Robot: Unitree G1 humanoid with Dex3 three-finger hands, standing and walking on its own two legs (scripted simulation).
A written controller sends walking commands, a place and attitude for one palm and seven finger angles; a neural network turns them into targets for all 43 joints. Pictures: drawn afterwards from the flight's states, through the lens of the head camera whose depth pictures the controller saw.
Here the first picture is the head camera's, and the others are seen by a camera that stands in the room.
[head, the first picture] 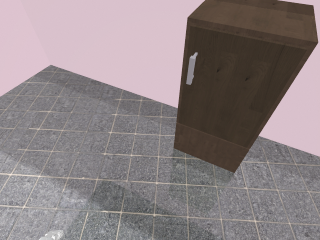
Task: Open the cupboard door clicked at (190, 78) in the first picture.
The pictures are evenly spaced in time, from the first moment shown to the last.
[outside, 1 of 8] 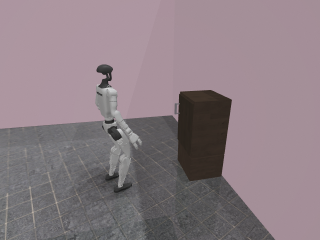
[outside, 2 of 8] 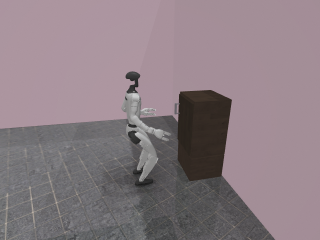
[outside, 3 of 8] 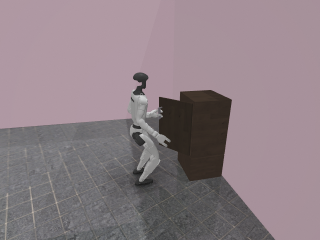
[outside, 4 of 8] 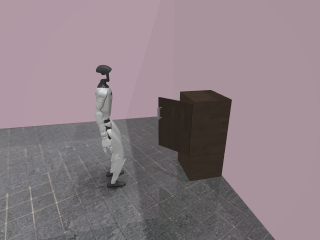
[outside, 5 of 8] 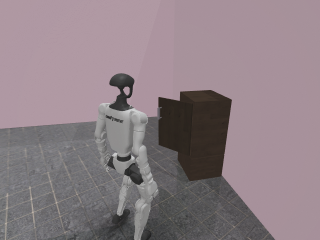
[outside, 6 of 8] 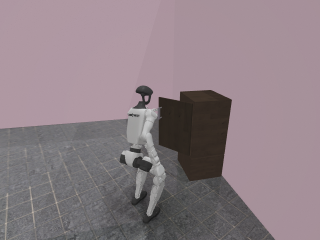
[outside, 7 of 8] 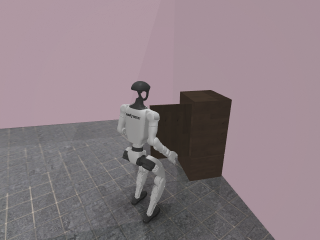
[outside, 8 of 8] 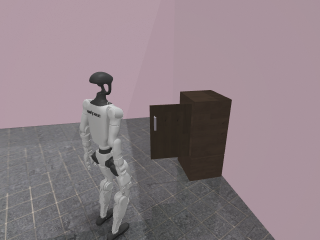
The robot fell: no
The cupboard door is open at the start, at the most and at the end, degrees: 0 87 86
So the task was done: yes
